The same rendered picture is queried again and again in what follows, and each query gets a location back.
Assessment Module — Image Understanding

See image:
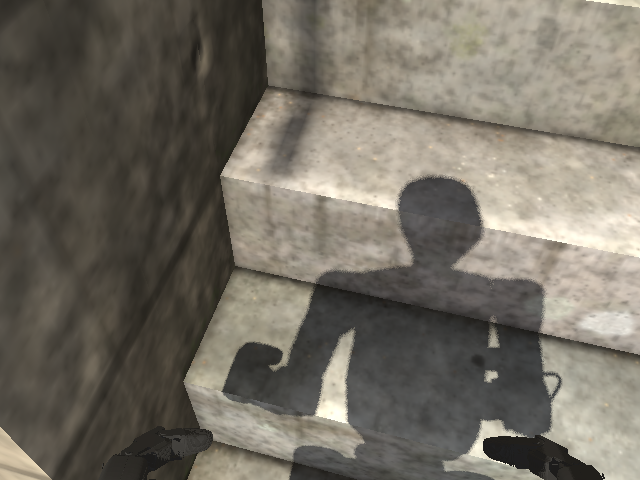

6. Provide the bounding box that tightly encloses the robot right hand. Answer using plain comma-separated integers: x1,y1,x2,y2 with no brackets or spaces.
483,435,605,480

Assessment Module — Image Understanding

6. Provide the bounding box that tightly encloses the robot left hand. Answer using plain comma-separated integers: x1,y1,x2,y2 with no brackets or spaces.
98,426,213,480

